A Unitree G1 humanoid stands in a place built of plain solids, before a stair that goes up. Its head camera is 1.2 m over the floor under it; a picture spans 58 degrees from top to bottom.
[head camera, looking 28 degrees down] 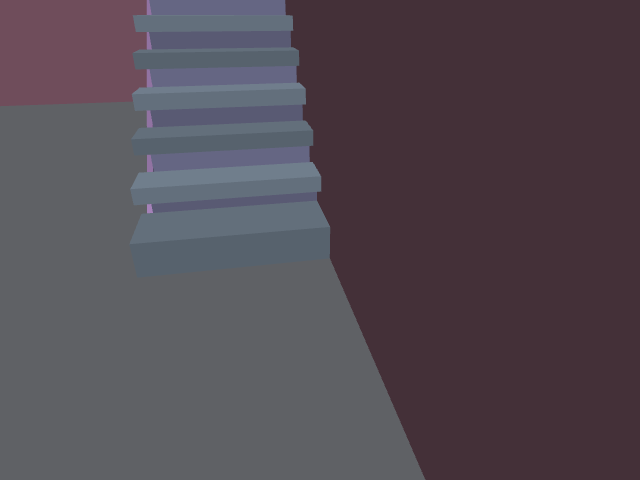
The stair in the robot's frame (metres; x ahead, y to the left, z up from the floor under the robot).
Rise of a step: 0.20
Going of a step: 0.24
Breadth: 1.00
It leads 11 degrees to the left of straight ahead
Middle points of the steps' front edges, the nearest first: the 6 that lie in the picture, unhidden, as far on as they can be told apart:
1.95 0.44 0.19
2.18 0.48 0.39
2.42 0.53 0.58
2.65 0.58 0.78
2.89 0.62 0.97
3.12 0.67 1.17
